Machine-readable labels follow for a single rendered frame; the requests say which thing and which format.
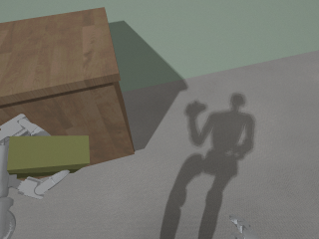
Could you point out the robot right hand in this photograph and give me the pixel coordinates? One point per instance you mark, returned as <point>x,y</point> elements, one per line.
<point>243,227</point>

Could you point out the robot left forearm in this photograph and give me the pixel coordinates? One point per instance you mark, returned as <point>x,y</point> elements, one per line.
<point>7,218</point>

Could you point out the robot left hand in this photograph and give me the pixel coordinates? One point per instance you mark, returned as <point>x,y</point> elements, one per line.
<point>31,186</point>

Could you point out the table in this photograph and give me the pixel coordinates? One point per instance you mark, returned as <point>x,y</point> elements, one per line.
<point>61,72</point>

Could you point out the sponge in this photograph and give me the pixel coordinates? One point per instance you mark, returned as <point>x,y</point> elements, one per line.
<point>45,155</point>

